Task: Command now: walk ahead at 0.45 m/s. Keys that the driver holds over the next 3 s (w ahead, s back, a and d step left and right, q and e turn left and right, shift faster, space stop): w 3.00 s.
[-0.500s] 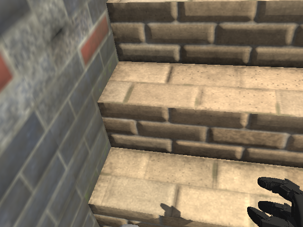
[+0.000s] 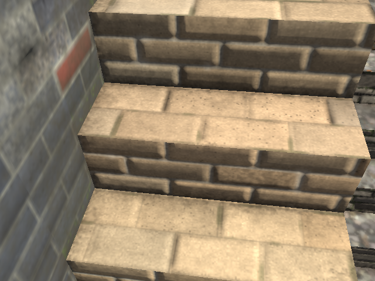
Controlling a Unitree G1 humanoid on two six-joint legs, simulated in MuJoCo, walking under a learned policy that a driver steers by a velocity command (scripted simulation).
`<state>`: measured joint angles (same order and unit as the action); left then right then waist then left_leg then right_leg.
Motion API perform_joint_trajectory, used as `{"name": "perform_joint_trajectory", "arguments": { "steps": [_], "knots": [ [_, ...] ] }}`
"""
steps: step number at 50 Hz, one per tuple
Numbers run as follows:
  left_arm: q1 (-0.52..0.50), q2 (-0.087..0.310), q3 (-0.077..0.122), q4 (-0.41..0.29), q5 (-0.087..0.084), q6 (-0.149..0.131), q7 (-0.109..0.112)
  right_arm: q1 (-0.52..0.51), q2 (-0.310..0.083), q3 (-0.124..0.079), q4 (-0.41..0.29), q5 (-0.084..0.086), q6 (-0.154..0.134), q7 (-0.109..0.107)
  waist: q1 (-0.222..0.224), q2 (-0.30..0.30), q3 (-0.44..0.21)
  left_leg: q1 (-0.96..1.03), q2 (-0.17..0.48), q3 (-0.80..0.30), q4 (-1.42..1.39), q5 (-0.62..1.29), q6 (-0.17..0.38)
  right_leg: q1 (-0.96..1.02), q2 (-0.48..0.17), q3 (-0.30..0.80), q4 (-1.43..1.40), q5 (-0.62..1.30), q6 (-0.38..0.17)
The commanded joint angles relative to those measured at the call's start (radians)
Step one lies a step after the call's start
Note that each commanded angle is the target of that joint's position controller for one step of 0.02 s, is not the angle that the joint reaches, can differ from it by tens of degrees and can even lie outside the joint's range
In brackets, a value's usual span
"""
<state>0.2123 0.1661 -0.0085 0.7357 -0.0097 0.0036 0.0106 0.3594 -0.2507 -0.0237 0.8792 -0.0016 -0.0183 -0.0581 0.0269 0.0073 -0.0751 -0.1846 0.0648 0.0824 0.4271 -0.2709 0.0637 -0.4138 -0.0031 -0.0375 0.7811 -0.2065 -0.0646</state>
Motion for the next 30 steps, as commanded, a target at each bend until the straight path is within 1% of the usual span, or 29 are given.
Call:
{"name": "perform_joint_trajectory", "arguments": {
  "steps": [1,2,3,4,5,6,7,8,9,10,12,13,14,15,16,17,18,19,20,21,22,23,24,25,26,27,28,29,30],
  "knots": [
    [0.166,0.105,0.062,0.044,0.022,-0.023,-0.024,-0.23,-0.097,-0.009,-0.102,0.034,-0.038,0.035,0.148,0.024,0.104,-0.171,0.087,-0.043,0.148,0.445,0.179,0.291,0.033,-0.057,-0.465,0.141,-0.062],
    [0.216,0.111,0.057,0.066,0.025,-0.043,-0.038,-0.248,-0.068,0.006,-0.14,0.033,-0.048,0.049,0.14,-0.064,0.07,-0.314,0.042,-0.009,0.377,0.276,0.138,0.43,-0.022,0.04,-0.465,0.245,-0.065],
    [0.272,0.196,0.07,0.078,0.015,-0.05,-0.042,-0.245,-0.005,0.021,-0.172,0.007,-0.068,0.06,0.092,-0.228,-0.002,-0.622,-0.085,0.001,0.705,-0.15,0.041,0.643,-0.195,0.307,-0.374,0.525,-0.106],
    [0.24,0.234,0.069,0.036,0.033,-0.049,-0.021,-0.187,0.029,0.024,-0.141,0.028,-0.086,0.062,0.074,-0.224,-0.044,-0.818,-0.13,-0.141,1.055,-0.14,0.012,0.606,-0.305,0.55,-0.441,0.166,-0.228],
    [0.227,0.178,0.051,0.036,0.043,-0.062,-0.01,-0.265,0.089,0.051,-0.171,0.028,-0.086,0.063,0.065,-0.093,0.002,-0.976,-0.104,-0.286,1.353,-0.038,0.008,0.524,-0.326,0.622,-0.462,-0.13,-0.226],
    [0.185,0.157,0.037,0.038,0.033,-0.069,-0.005,-0.299,0.127,0.073,-0.199,0.021,-0.086,0.066,0.037,-0.069,0.059,-1.115,-0.101,-0.318,1.548,0.027,0.011,0.463,-0.335,0.589,-0.458,-0.225,-0.179],
    [0.158,0.14,0.027,0.037,0.019,-0.076,-0.002,-0.281,0.127,0.086,-0.211,0.01,-0.085,0.073,0.0,-0.05,0.079,-1.181,-0.088,-0.315,1.667,0.05,0.009,0.406,-0.327,0.54,-0.44,-0.268,-0.142],
    [0.108,0.122,0.014,0.042,0.012,-0.086,-0.004,-0.256,0.088,0.079,-0.218,-0.006,-0.082,0.085,-0.043,-0.036,0.044,-1.149,-0.075,-0.279,1.738,0.079,0.0,0.317,-0.313,0.486,-0.428,-0.313,-0.133],
    [0.09,0.101,0.002,0.045,0.014,-0.098,-0.008,-0.248,0.068,0.076,-0.216,-0.01,-0.08,0.097,-0.059,-0.03,0.025,-1.126,-0.078,-0.235,1.819,0.115,-0.004,0.231,-0.291,0.45,-0.427,-0.322,-0.138],
    [0.098,0.098,-0.004,0.065,0.019,-0.11,-0.012,-0.25,0.06,0.074,-0.209,-0.008,-0.077,0.102,-0.061,-0.026,0.02,-1.128,-0.081,-0.212,1.875,0.161,-0.005,0.185,-0.277,0.423,-0.431,-0.318,-0.14],
    [0.175,0.1,-0.009,0.132,0.029,-0.138,-0.018,-0.329,0.081,0.081,-0.228,0.004,-0.069,0.103,-0.028,-0.023,0.054,-1.215,-0.095,-0.219,1.961,0.244,0.007,0.184,-0.286,0.406,-0.437,-0.329,-0.12],
    [0.2,0.097,-0.013,0.158,0.037,-0.143,-0.018,-0.36,0.09,0.085,-0.231,0.004,-0.066,0.097,-0.009,-0.029,0.078,-1.263,-0.106,-0.22,1.975,0.284,0.006,0.193,-0.285,0.38,-0.428,-0.309,-0.103],
    [0.219,0.096,-0.016,0.178,0.045,-0.144,-0.018,-0.394,0.103,0.091,-0.237,0.002,-0.064,0.091,0.006,-0.035,0.099,-1.315,-0.108,-0.219,1.966,0.329,0.006,0.198,-0.288,0.359,-0.424,-0.298,-0.083],
    [0.234,0.099,-0.019,0.191,0.048,-0.135,-0.021,-0.408,0.114,0.096,-0.23,-0.005,-0.058,0.08,0.017,-0.06,0.121,-1.345,-0.1,-0.193,1.919,0.332,-0.003,0.191,-0.281,0.321,-0.423,-0.276,-0.073],
    [0.239,0.093,-0.021,0.2,0.05,-0.13,-0.019,-0.443,0.121,0.1,-0.235,-0.005,-0.054,0.072,0.03,-0.065,0.141,-1.338,-0.103,-0.167,1.877,0.375,-0.008,0.15,-0.27,0.293,-0.432,-0.256,-0.062],
    [0.262,0.076,-0.03,0.223,0.059,-0.117,-0.019,-0.481,0.145,0.111,-0.24,0.005,-0.048,0.063,0.05,-0.107,0.149,-1.375,-0.102,-0.129,1.924,0.368,-0.015,0.15,-0.284,0.302,-0.454,-0.25,-0.075],
    [0.27,0.077,-0.031,0.231,0.051,-0.112,-0.014,-0.484,0.167,0.123,-0.239,0.013,-0.048,0.057,0.045,-0.119,0.184,-1.395,-0.084,-0.109,1.871,0.381,-0.016,0.139,-0.272,0.288,-0.466,-0.272,-0.068],
    [0.265,0.077,-0.032,0.243,0.051,-0.106,-0.013,-0.514,0.173,0.129,-0.246,0.017,-0.046,0.057,0.054,-0.135,0.194,-1.375,-0.067,-0.075,1.802,0.396,-0.009,0.12,-0.268,0.272,-0.493,-0.215,-0.075],
    [0.29,0.101,-0.022,0.258,0.032,-0.102,-0.011,-0.629,0.189,0.146,-0.279,0.019,-0.053,0.065,0.089,-0.144,0.224,-1.382,-0.036,0.017,1.644,0.362,-0.015,0.093,-0.274,0.261,-0.582,-0.222,-0.095],
    [0.325,0.094,-0.024,0.293,0.028,-0.098,0.0,-0.702,0.202,0.164,-0.321,0.028,-0.049,0.064,0.104,-0.175,0.231,-1.35,0.0,0.053,1.571,0.297,-0.014,0.095,-0.286,0.275,-0.681,-0.11,-0.1],
    [0.324,0.103,-0.02,0.313,0.026,-0.096,0.009,-0.676,0.208,0.165,-0.315,0.023,-0.044,0.067,0.084,-0.199,0.195,-1.317,0.04,0.058,1.489,0.271,-0.012,0.167,-0.282,0.247,-0.691,-0.015,-0.105],
    [0.272,0.134,-0.01,0.313,-0.021,-0.082,0.027,-0.755,0.208,0.204,-0.352,0.025,-0.054,0.079,0.077,-0.242,0.194,-1.009,0.065,0.135,1.13,0.038,0.019,0.039,-0.276,0.161,-0.915,0.116,-0.12],
    [0.274,0.141,-0.007,0.351,-0.023,-0.061,0.027,-0.708,0.194,0.197,-0.319,0.022,-0.047,0.089,0.037,-0.206,0.107,-0.689,0.016,0.2,0.985,-0.101,0.062,0.031,-0.246,0.051,-0.869,0.513,-0.119],
    [0.38,0.178,-0.007,0.388,-0.017,-0.079,0.014,-0.631,0.134,0.158,-0.296,0.008,-0.055,0.1,0.001,-0.297,-0.034,-0.438,-0.124,0.299,0.992,-0.357,0.061,0.122,-0.26,0.039,-0.735,1.24,-0.19],
    [0.384,0.218,-0.001,0.417,-0.004,-0.085,0.009,-0.42,0.075,0.114,-0.229,-0.009,-0.045,0.103,-0.098,-0.3,-0.154,-0.346,-0.145,0.227,0.953,-0.431,0.074,0.324,-0.302,0.006,-0.542,1.775,-0.205],
    [0.324,0.316,0.032,0.407,0.003,-0.081,0.006,-0.235,0.01,0.083,-0.175,-0.026,-0.039,0.099,-0.182,-0.346,-0.251,-0.247,-0.125,0.042,0.813,-0.409,0.077,0.448,-0.302,-0.003,-0.35,1.91,-0.194],
    [0.237,0.285,0.041,0.351,0.001,-0.088,0.004,-0.035,-0.113,0.036,-0.09,-0.051,-0.031,0.09,-0.228,-0.121,-0.291,-0.074,0.009,-0.32,0.611,-0.338,0.144,0.247,-0.246,0.016,-0.089,1.827,-0.178],
    [0.195,0.167,0.028,0.312,-0.02,-0.093,-0.005,0.09,-0.188,-0.002,-0.013,-0.057,0.005,0.074,-0.239,0.147,-0.285,0.059,0.15,-0.744,0.168,-0.698,0.247,-0.009,-0.096,0.067,0.161,1.19,-0.151],
    [0.045,0.092,0.025,0.278,-0.025,-0.094,-0.018,0.117,-0.203,-0.008,0.044,-0.09,0.032,0.049,-0.225,0.296,-0.279,-0.032,0.289,-1.108,-0.17,-0.88,0.33,-0.16,0.09,0.141,0.806,0.324,-0.062]
  ]
}}
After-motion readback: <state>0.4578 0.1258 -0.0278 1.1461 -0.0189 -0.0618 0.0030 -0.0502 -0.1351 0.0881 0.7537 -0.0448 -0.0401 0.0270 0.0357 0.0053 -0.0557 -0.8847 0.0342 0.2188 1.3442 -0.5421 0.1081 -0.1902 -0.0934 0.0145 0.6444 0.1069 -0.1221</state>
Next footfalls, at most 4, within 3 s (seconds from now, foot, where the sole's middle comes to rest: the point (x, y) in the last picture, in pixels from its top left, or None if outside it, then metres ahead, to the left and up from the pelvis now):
0.02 right None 0.04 -0.10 -0.78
0.54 left None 0.29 0.12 -0.56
1.08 right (271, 251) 0.47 -0.16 -0.35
1.62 left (202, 117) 0.73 0.02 -0.13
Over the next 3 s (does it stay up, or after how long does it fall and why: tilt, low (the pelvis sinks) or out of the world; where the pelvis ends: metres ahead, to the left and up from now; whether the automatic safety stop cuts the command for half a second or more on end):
stays up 1.06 0.04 1.04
